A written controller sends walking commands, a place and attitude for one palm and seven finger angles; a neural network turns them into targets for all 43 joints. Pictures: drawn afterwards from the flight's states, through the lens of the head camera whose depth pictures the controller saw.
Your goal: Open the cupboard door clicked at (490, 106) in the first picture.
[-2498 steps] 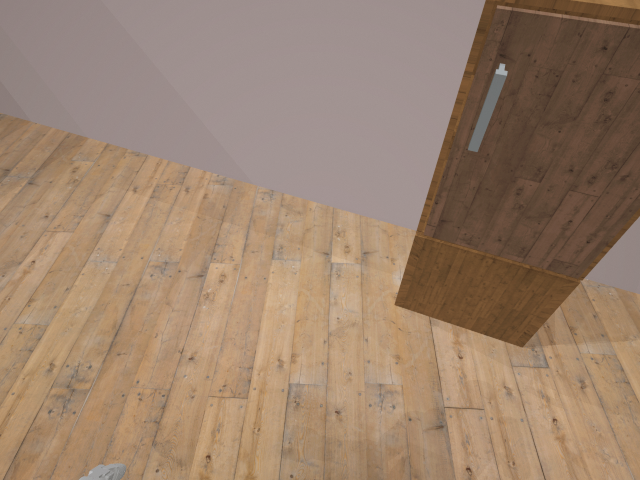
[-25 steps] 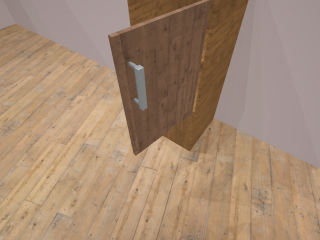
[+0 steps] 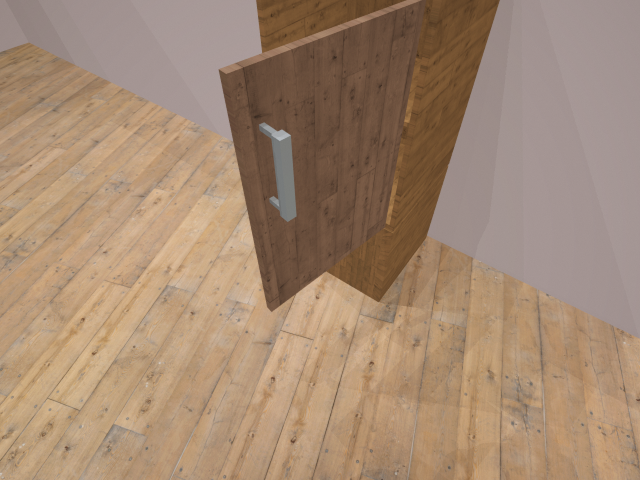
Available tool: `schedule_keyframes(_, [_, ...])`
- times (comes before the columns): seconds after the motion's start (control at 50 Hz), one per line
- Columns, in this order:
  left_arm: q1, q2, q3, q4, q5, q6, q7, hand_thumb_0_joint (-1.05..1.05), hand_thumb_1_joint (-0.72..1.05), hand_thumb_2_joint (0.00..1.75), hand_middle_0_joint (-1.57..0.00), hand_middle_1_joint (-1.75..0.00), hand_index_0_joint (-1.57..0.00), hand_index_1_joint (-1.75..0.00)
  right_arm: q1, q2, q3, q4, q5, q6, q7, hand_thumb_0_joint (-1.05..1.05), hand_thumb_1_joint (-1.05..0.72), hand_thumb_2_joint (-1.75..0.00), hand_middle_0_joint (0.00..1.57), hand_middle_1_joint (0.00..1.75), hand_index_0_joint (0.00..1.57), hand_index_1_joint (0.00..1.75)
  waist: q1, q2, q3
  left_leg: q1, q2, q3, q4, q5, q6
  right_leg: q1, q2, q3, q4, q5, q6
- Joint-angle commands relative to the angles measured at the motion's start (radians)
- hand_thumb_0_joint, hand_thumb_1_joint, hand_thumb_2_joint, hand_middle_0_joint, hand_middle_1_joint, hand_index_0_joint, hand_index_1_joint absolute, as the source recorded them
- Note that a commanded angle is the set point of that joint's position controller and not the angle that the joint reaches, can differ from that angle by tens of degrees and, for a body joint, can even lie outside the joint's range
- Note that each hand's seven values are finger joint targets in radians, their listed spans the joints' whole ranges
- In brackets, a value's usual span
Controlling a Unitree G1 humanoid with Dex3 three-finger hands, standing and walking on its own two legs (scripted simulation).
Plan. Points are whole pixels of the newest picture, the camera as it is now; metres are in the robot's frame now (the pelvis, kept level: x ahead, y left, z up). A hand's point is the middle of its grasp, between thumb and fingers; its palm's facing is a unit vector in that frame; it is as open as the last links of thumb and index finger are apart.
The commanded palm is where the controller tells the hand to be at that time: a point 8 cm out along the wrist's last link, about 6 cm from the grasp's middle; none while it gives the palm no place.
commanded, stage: look to check the result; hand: left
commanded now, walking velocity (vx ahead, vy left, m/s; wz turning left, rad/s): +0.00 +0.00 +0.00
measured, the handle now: (277, 174) +0.55 +0.10 +0.07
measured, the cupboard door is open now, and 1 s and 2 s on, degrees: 79 79 79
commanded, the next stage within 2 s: stand and wait in 0.36 s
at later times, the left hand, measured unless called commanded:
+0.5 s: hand out of the picture +0.02 +0.17 -0.17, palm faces +0.02 -0.98 -0.20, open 7.4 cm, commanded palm none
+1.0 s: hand out of the picture +0.05 +0.20 -0.17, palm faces +0.02 -0.97 -0.25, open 7.4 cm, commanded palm none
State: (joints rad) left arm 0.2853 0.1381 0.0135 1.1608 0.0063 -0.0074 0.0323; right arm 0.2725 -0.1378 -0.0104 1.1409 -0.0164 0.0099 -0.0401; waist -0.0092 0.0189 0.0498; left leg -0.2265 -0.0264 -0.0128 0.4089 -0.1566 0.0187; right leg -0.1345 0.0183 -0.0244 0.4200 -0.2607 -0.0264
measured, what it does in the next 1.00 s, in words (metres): stands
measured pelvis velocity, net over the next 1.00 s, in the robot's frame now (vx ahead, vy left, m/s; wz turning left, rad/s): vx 0.02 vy -0.01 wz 0.00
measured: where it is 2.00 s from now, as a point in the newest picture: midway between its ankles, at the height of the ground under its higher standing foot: outside the picture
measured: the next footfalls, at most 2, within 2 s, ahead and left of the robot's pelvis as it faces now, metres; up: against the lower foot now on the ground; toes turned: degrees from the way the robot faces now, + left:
none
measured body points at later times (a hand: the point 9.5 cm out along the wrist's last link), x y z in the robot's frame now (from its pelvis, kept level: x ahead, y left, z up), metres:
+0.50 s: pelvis +0.01 +0.00 +0.00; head +0.03 -0.01 +0.45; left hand +0.02 +0.23 -0.16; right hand +0.03 -0.23 -0.16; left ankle +0.04 +0.11 -0.74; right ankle -0.02 -0.10 -0.74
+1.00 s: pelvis +0.02 -0.01 +0.00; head +0.04 -0.01 +0.45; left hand +0.05 +0.25 -0.15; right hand +0.06 -0.25 -0.15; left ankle +0.04 +0.11 -0.74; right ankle -0.02 -0.10 -0.74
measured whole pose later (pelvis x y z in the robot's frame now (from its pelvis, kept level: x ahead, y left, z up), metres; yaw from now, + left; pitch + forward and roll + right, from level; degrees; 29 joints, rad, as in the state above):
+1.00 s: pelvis +0.02 -0.01 +0.00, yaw +0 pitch -1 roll +0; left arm 0.21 0.21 0.01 1.15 0.00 -0.02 0.02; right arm 0.18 -0.22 -0.01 1.15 -0.01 0.00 -0.03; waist -0.01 0.01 0.06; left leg -0.17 -0.02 -0.02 0.36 -0.17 0.01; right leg -0.07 0.02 -0.02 0.34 -0.26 -0.03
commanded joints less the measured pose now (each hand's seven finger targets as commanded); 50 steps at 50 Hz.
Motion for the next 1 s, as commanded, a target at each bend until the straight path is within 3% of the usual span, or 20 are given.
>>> schedule_keyframes(0.0, [0.049,0.108,0.015,-0.025,-0.001,-0.008,0.006,0.0,0.9,0.9,-0.2,-0.3,-0.2,-0.3,0.049,-0.102,-0.008,-0.019,-0.004,-0.008,0.0,0.0,-0.9,-0.9,0.2,0.3,0.2,0.3,-0.002,-0.017,0.043,0.033,0.105,-0.092,-0.071,0.032,0.017,-0.082,-0.109,0.089,-0.114,0.027,-0.024])
schedule_keyframes(0.98, [-0.048,0.218,0.026,-0.049,-0.002,-0.023,-0.002,0.0,0.9,0.9,-0.2,-0.3,-0.2,-0.3,-0.081,-0.218,-0.015,-0.028,-0.002,-0.023,0.001,0.0,-0.9,-0.9,0.2,0.3,0.2,0.3,0.004,-0.013,-0.033,0.12,0.123,-0.094,-0.083,0.189,0.015,0.023,-0.132,0.089,-0.143,0.213,-0.022])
